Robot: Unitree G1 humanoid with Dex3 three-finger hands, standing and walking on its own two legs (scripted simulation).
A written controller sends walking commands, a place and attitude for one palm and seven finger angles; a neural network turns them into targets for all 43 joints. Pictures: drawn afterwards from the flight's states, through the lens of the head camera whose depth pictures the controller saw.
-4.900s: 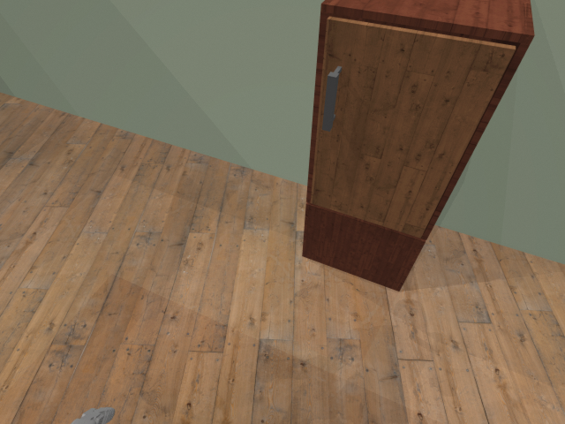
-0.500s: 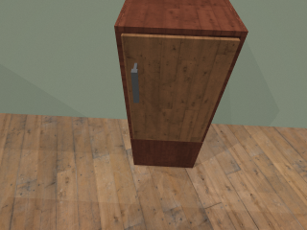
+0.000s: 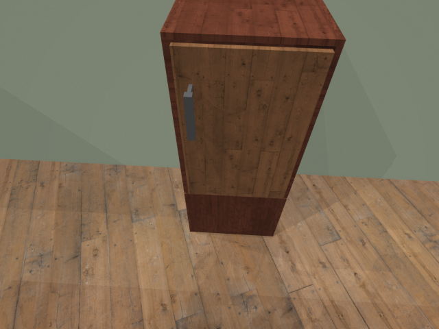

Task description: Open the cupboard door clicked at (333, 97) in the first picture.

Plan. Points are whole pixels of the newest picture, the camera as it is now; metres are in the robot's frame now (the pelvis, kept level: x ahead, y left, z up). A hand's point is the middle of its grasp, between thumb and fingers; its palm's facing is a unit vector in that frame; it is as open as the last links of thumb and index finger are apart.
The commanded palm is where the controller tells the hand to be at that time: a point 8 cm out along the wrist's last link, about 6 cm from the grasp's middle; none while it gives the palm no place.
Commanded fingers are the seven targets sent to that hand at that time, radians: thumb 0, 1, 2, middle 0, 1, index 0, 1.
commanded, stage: look again from close up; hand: left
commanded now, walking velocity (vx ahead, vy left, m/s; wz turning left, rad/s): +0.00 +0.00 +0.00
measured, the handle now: (191, 113) +0.63 +0.10 +0.02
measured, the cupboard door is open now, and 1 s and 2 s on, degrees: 0 0 0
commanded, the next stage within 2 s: shuffle to correct the standing spot in 0.44 s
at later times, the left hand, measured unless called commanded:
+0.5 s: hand out of the picture +0.01 +0.19 -0.17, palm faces +0.01 -0.97 -0.22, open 7.4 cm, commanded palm none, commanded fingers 0.00 0.90 0.90 -0.20 -0.30 -0.20 -0.30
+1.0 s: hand out of the picture -0.09 +0.14 -0.18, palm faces +0.07 -0.99 -0.15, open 7.4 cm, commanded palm none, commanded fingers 0.00 0.90 0.90 -0.20 -0.30 -0.20 -0.30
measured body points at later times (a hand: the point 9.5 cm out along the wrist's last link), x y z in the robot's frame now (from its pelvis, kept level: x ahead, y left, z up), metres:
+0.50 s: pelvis -0.02 +0.00 +0.00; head -0.04 +0.01 +0.45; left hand +0.01 +0.24 -0.15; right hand +0.03 -0.24 -0.14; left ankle +0.04 +0.08 -0.74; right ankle -0.02 -0.11 -0.74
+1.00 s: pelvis +0.00 -0.01 +0.00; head -0.01 -0.01 +0.45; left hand -0.09 +0.19 -0.16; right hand -0.04 -0.24 -0.16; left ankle +0.03 +0.08 -0.73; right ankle -0.03 -0.11 -0.74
